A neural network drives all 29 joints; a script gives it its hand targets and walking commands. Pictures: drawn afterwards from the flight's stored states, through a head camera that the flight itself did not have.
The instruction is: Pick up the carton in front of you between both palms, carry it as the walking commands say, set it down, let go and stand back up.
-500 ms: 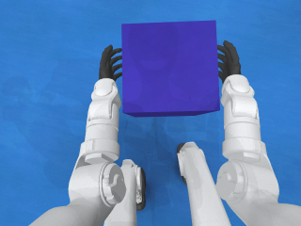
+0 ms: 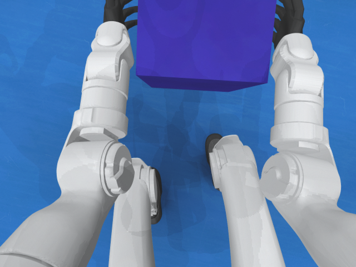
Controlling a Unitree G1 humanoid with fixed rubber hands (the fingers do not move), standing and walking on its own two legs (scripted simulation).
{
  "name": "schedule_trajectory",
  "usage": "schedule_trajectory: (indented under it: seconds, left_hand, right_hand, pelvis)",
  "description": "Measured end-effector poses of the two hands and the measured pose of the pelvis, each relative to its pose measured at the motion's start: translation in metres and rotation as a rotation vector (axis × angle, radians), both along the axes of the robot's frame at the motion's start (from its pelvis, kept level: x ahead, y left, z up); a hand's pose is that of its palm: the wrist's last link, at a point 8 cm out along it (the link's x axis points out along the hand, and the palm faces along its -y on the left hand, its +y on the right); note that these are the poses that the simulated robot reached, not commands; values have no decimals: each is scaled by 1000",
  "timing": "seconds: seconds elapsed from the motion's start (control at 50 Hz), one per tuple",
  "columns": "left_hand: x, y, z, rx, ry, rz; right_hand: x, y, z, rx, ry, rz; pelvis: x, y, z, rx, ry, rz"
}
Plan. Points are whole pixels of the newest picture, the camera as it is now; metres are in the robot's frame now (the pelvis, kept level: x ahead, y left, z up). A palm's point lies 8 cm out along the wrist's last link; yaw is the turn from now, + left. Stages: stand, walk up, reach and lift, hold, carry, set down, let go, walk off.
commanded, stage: set down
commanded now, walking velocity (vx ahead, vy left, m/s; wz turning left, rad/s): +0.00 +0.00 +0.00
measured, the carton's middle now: (197, 37) +0.52 -0.12 -0.20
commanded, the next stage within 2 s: none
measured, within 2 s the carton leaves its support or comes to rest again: rests again in 1.12 s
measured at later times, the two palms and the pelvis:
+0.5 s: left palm (142, 29) +0.59 -0.01 -0.26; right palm (272, 37) +0.49 -0.30 -0.24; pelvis +0.00 +0.01 -0.07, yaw -1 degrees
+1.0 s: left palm (140, 39) +0.58 +0.00 -0.28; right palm (266, 44) +0.49 -0.29 -0.27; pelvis -0.01 +0.01 -0.09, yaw -1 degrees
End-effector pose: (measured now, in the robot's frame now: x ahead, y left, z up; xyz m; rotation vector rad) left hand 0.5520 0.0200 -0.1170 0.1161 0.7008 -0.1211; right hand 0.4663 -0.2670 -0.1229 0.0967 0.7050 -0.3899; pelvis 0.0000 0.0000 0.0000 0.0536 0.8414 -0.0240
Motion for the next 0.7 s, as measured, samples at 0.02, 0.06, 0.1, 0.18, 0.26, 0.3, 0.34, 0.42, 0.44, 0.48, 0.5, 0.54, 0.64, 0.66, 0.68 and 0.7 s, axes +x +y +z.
schedule_trajectory:
  seconds: [0.02,0.06,0.1,0.18,0.26,0.3,0.34,0.42,0.44,0.48,0.5,0.54,0.64,0.66,0.68,0.7]
  left_hand:
    - [2,-1,-6,1,1,-5]
    - [6,-4,-19,3,3,-13]
    - [9,-6,-33,6,4,-22]
    - [17,-10,-60,12,8,-40]
    - [23,-14,-87,21,13,-57]
    - [26,-15,-100,24,17,-65]
    - [28,-18,-113,27,27,-77]
    - [33,-26,-132,23,23,-101]
    - [34,-28,-135,18,24,-103]
    - [35,-29,-140,13,30,-109]
    - [35,-30,-141,14,32,-111]
    - [36,-28,-143,20,33,-111]
    - [37,-19,-145,35,37,-111]
    - [37,-18,-145,38,40,-112]
    - [36,-16,-146,40,42,-113]
    - [36,-15,-146,42,45,-115]
  right_hand:
    - [1,-1,-6,-2,2,-2]
    - [3,-3,-18,-6,5,-7]
    - [6,-5,-30,-9,8,-10]
    - [11,-8,-56,-14,15,-15]
    - [15,-11,-83,-17,23,-19]
    - [17,-13,-95,-18,30,-16]
    - [21,-18,-103,-24,43,0]
    - [26,-26,-113,-33,42,-3]
    - [27,-28,-115,-36,44,-3]
    - [27,-30,-118,-38,50,-2]
    - [28,-31,-119,-35,51,-2]
    - [29,-29,-121,-28,51,0]
    - [31,-22,-124,-9,54,16]
    - [31,-21,-125,-6,56,20]
    - [31,-20,-126,-4,59,25]
    - [30,-19,-127,-3,63,29]
  pelvis:
    - [-1,1,-4,-2,0,1]
    - [-3,3,-11,-5,-1,4]
    - [-4,4,-18,-8,-2,6]
    - [-5,7,-32,-13,-8,9]
    - [-4,7,-45,-17,-15,13]
    - [-3,7,-51,-18,-20,14]
    - [-2,7,-57,-20,-25,13]
    - [0,7,-67,-26,-42,13]
    - [0,7,-69,-28,-49,16]
    - [1,6,-73,-31,-59,18]
    - [2,5,-75,-32,-61,18]
    - [3,5,-77,-35,-63,18]
    - [3,5,-82,-38,-72,22]
    - [2,6,-83,-39,-75,23]
    - [2,6,-83,-40,-77,25]
    - [1,7,-84,-41,-80,27]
